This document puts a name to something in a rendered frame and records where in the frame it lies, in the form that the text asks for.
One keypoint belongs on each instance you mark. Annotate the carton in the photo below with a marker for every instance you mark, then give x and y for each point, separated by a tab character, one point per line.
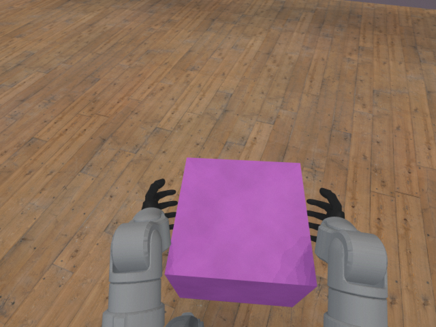
241	233

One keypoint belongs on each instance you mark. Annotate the left robot forearm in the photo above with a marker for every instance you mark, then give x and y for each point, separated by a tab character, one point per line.
135	270

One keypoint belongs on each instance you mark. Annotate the right robot hand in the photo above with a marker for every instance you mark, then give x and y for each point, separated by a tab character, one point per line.
333	209

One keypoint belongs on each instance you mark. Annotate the right robot forearm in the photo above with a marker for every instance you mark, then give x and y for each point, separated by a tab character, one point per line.
357	275

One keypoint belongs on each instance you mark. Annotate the left robot hand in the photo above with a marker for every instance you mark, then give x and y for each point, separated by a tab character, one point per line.
152	197

